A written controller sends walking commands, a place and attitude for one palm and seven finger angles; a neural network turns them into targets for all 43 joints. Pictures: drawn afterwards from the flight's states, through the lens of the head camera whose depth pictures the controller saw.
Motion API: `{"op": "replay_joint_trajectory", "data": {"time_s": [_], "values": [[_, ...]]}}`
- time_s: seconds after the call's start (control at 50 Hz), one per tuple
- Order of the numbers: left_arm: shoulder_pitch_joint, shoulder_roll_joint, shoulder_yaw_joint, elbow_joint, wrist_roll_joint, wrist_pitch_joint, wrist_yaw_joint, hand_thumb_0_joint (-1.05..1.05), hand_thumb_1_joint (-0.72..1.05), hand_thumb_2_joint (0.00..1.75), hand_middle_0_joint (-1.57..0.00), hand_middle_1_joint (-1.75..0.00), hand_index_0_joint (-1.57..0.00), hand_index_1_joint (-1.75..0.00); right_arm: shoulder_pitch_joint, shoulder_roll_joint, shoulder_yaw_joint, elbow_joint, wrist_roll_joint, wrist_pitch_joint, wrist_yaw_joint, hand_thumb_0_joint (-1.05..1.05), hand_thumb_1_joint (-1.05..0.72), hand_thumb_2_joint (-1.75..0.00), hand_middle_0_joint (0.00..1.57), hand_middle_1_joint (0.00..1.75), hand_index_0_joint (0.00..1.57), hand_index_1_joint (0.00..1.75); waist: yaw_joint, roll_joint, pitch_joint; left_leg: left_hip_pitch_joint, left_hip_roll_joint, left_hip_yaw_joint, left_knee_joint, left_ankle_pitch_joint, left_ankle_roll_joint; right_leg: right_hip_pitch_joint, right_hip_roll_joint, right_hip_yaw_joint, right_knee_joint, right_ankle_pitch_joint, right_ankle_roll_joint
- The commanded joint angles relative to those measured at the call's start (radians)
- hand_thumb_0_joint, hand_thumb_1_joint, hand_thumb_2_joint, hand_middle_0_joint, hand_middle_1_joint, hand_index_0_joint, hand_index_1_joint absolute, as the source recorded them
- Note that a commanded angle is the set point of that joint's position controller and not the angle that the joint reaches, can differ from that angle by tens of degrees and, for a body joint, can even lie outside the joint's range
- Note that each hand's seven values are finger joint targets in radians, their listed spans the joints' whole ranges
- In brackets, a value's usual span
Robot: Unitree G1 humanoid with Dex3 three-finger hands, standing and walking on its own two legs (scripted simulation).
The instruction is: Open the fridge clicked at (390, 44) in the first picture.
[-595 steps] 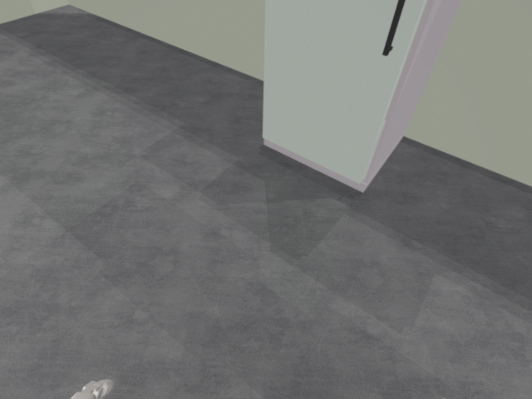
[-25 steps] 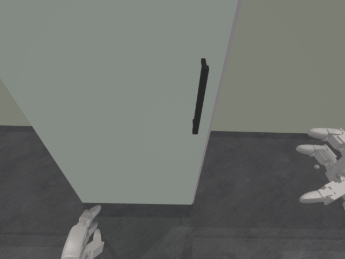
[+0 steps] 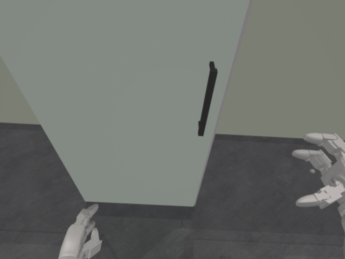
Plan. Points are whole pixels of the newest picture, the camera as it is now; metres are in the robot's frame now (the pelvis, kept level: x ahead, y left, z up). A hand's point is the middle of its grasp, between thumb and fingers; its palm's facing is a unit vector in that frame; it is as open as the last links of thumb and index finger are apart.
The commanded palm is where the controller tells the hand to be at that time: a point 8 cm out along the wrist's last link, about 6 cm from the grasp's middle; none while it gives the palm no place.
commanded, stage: move the hooked fingers beside the handle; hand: right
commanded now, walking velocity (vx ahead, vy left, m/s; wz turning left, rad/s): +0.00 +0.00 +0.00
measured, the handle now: (205, 102) +0.51 -0.08 +0.10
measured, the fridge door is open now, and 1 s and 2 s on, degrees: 0 0 0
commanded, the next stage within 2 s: none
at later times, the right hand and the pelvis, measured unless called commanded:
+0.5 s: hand (283, 150) +0.33 -0.24 +0.12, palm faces +0.04 +1.00 +0.00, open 14.0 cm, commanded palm +0.30 -0.29 +0.12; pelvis +0.00 +0.00 +0.00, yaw +1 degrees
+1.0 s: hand (260, 135) +0.38 -0.20 +0.11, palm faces +0.03 +1.00 +0.01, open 14.0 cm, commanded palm +0.35 -0.25 +0.12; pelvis +0.01 +0.00 +0.00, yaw +1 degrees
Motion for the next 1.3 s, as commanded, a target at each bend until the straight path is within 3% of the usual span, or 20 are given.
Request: {"op": "replay_joint_trajectory", "data": {"time_s": [0.0, 0.06, 0.16, 0.26, 0.4, 0.46, 0.48, 0.58, 0.66, 0.76, 0.78, 0.88, 0.96, 0.98, 1.0, 1.02, 1.12, 1.2, 1.24, 1.28], "values": [[-0.107, 0.128, 0.055, -0.161, -0.008, -0.055, 0.012, 0.00, 0.90, 0.90, -0.20, -0.30, -0.20, -0.30, -0.253, -0.263, -0.101, -0.189, 0.025, -0.057, 0.000, 0.00, 0.50, -0.30, 0.30, 1.20, 0.30, 1.20, -0.003, -0.012, -0.144, 0.043, 0.031, -0.072, -0.100, 0.134, -0.019, 0.031, -0.009, 0.045, -0.095, 0.123, -0.006], [-0.107, 0.124, 0.054, -0.165, -0.008, -0.059, 0.012, 0.00, 0.90, 0.90, -0.20, -0.30, -0.20, -0.30, -0.256, -0.255, -0.093, -0.202, 0.020, -0.058, -0.008, 0.00, 0.50, -0.30, 0.30, 1.20, 0.30, 1.20, -0.003, -0.034, -0.157, 0.035, 0.027, -0.063, -0.099, 0.127, -0.016, 0.052, -0.009, 0.048, -0.102, 0.121, -0.005], [-0.099, 0.129, 0.056, -0.145, -0.013, -0.060, 0.024, 0.00, 0.90, 0.90, -0.20, -0.30, -0.20, -0.30, -0.399, -0.217, -0.027, -0.155, 0.010, -0.070, -0.018, 0.00, 0.50, -0.30, 0.30, 1.20, 0.30, 1.20, 0.032, -0.005, -0.132, -0.007, 0.030, -0.075, -0.112, 0.059, -0.023, 0.040, -0.010, 0.050, -0.095, 0.062, -0.008], [-0.096, 0.123, 0.053, -0.141, -0.011, -0.062, 0.024, 0.00, 0.90, 0.90, -0.20, -0.30, -0.20, -0.30, -0.482, -0.205, 0.015, -0.158, -0.018, -0.082, -0.039, 0.00, 0.50, -0.30, 0.30, 1.20, 0.30, 1.20, 0.033, -0.056, -0.181, 0.003, 0.034, -0.071, -0.096, 0.082, -0.016, 0.061, -0.009, 0.055, -0.095, 0.082, -0.006], [-0.085, 0.128, 0.058, -0.142, -0.005, -0.042, 0.012, 0.00, 0.90, 0.90, -0.20, -0.30, -0.20, -0.30, -0.457, -0.250, -0.047, -0.068, -0.029, -0.068, -0.091, 0.00, 0.50, -0.30, 0.30, 1.20, 0.30, 1.20, 0.006, 0.022, -0.222, 0.059, 0.043, -0.085, -0.083, 0.141, -0.019, 0.007, -0.008, 0.040, -0.088, 0.121, -0.006], [-0.079, 0.120, 0.059, -0.150, -0.005, -0.036, 0.003, 0.00, 0.90, 0.90, -0.20, -0.30, -0.20, -0.30, -0.472, -0.208, -0.014, -0.086, -0.041, -0.073, -0.106, 0.00, 0.50, -0.30, 0.30, 1.20, 0.30, 1.20, 0.007, -0.041, -0.233, 0.050, 0.039, -0.073, -0.067, 0.197, -0.013, 0.034, -0.008, 0.034, -0.088, 0.166, -0.001], [-0.071, 0.122, 0.060, -0.151, -0.002, -0.033, -0.002, 0.00, 0.90, 0.90, -0.20, -0.30, -0.20, -0.30, -0.469, -0.205, -0.010, -0.088, -0.040, -0.076, -0.111, 0.00, 0.50, -0.30, 0.30, 1.20, 0.30, 1.20, 0.009, 0.015, -0.239, 0.063, 0.036, -0.073, -0.062, 0.217, -0.014, 0.026, -0.014, 0.036, -0.084, 0.184, -0.003], [-0.049, 0.132, 0.068, -0.146, -0.002, -0.021, -0.008, 0.00, 0.90, 0.90, -0.20, -0.30, -0.20, -0.30, -0.473, -0.195, -0.006, -0.066, -0.042, -0.080, -0.116, 0.00, 0.50, -0.30, 0.30, 1.20, 0.30, 1.20, 0.019, 0.041, -0.229, 0.052, 0.034, -0.076, -0.058, 0.237, -0.017, 0.011, -0.015, 0.025, -0.074, 0.187, -0.006], [-0.040, 0.125, 0.071, -0.139, -0.006, -0.017, -0.006, 0.00, 0.90, 0.90, -0.20, -0.30, -0.20, -0.30, -0.564, -0.137, 0.063, -0.092, -0.054, -0.088, -0.126, 0.00, 0.50, -0.30, 0.30, 1.20, 0.30, 1.20, 0.043, -0.021, -0.239, 0.012, 0.031, -0.067, -0.055, 0.228, -0.014, 0.051, -0.013, 0.033, -0.075, 0.190, -0.004], [-0.026, 0.123, 0.073, -0.128, -0.002, -0.013, -0.011, 0.00, 0.90, 0.90, -0.20, -0.30, -0.20, -0.30, -0.606, -0.100, 0.104, -0.106, -0.067, -0.102, -0.158, 0.00, 0.50, -0.30, 0.30, 1.20, 0.30, 1.20, 0.049, -0.030, -0.275, 0.008, 0.029, -0.060, -0.042, 0.258, -0.012, 0.079, -0.015, 0.040, -0.069, 0.232, 0.001], [-0.020, 0.127, 0.075, -0.118, -0.001, -0.007, -0.013, 0.00, 0.90, 0.90, -0.20, -0.30, -0.20, -0.30, -0.610, -0.125, 0.082, -0.088, -0.069, -0.101, -0.169, 0.00, 0.50, -0.30, 0.30, 1.20, 0.30, 1.20, 0.050, 0.013, -0.267, 0.012, 0.027, -0.058, -0.042, 0.258, -0.012, 0.064, -0.019, 0.042, -0.065, 0.232, 0.000], [-0.017, 0.128, 0.074, -0.116, 0.003, 0.018, -0.022, 0.00, 0.90, 0.90, -0.20, -0.30, -0.20, -0.30, -0.599, -0.127, 0.064, 0.000, -0.086, -0.084, -0.207, 0.00, 0.50, -0.30, 0.30, 1.20, 0.30, 1.20, 0.035, 0.043, -0.259, 0.027, 0.032, -0.060, -0.038, 0.267, -0.014, 0.025, -0.014, 0.033, -0.069, 0.225, -0.001], [-0.018, 0.116, 0.073, -0.125, 0.001, 0.035, -0.029, 0.00, 0.90, 0.90, -0.20, -0.30, -0.20, -0.30, -0.677, -0.093, 0.103, -0.007, -0.103, -0.097, -0.228, 0.00, 0.50, -0.30, 0.30, 1.20, 0.30, 1.20, 0.047, -0.008, -0.264, 0.013, 0.031, -0.062, -0.033, 0.268, -0.011, 0.033, -0.012, 0.030, -0.067, 0.228, 0.004], [-0.012, 0.118, 0.074, -0.124, 0.005, 0.036, -0.032, 0.00, 0.90, 0.90, -0.20, -0.30, -0.20, -0.30, -0.700, -0.076, 0.121, -0.014, -0.103, -0.106, -0.230, 0.00, 0.50, -0.30, 0.30, 1.20, 0.30, 1.20, 0.054, 0.018, -0.279, 0.020, 0.029, -0.064, -0.029, 0.289, -0.011, 0.037, -0.015, 0.031, -0.058, 0.247, 0.000], [-0.008, 0.120, 0.079, -0.124, 0.005, 0.037, -0.033, 0.00, 0.90, 0.90, -0.20, -0.30, -0.20, -0.30, -0.695, -0.104, 0.096, -0.015, -0.107, -0.115, -0.235, 0.00, 0.50, -0.30, 0.30, 1.20, 0.30, 1.20, 0.046, 0.010, -0.300, 0.028, 0.028, -0.065, -0.025, 0.293, -0.010, 0.042, -0.017, 0.031, -0.058, 0.255, 0.002], [-0.010, 0.115, 0.076, -0.127, 0.003, 0.038, -0.036, 0.00, 0.90, 0.90, -0.20, -0.30, -0.20, -0.30, -0.700, -0.064, 0.133, -0.020, -0.109, -0.122, -0.234, 0.00, 0.50, -0.30, 0.30, 1.20, 0.30, 1.20, 0.049, -0.027, -0.301, 0.020, 0.028, -0.064, -0.023, 0.293, -0.009, 0.054, -0.014, 0.030, -0.057, 0.261, 0.004], [0.010, 0.120, 0.080, -0.102, 0.002, 0.049, -0.037, 0.00, 0.90, 0.90, -0.20, -0.30, -0.20, -0.30, -0.773, -0.030, 0.165, 0.076, -0.112, -0.132, -0.250, 0.00, 0.50, -0.30, 0.30, 1.20, 0.30, 1.20, 0.074, 0.048, -0.273, -0.020, 0.023, -0.058, -0.028, 0.261, -0.014, 0.036, -0.016, 0.037, -0.052, 0.217, 0.001], [0.018, 0.127, 0.077, -0.095, 0.005, 0.073, -0.038, 0.00, 0.90, 0.90, -0.20, -0.30, -0.20, -0.30, -0.827, -0.084, 0.128, 0.167, -0.127, -0.123, -0.271, 0.00, 0.50, -0.30, 0.30, 1.20, 0.30, 1.20, 0.076, 0.060, -0.254, -0.020, 0.029, -0.072, -0.035, 0.213, -0.016, -0.029, -0.008, 0.030, -0.051, 0.147, -0.005], [0.024, 0.121, 0.077, -0.093, 0.008, 0.079, -0.041, 0.00, 0.90, 0.90, -0.20, -0.30, -0.20, -0.30, -0.886, -0.083, 0.133, 0.175, -0.139, -0.135, -0.282, 0.00, 0.50, -0.30, 0.30, 1.20, 0.30, 1.20, 0.077, 0.016, -0.279, -0.017, 0.031, -0.077, -0.029, 0.223, -0.014, -0.021, -0.003, 0.027, -0.047, 0.154, -0.004], [0.037, 0.122, 0.081, -0.095, 0.013, 0.085, -0.045, 0.00, 0.90, 0.90, -0.20, -0.30, -0.20, -0.30, -0.902, -0.105, 0.116, 0.174, -0.144, -0.159, -0.294, 0.00, 0.50, -0.30, 0.30, 1.20, 0.30, 1.20, 0.076, 0.038, -0.320, 0.005, 0.028, -0.082, -0.020, 0.253, -0.015, -0.020, -0.007, 0.024, -0.032, 0.181, -0.007]]}}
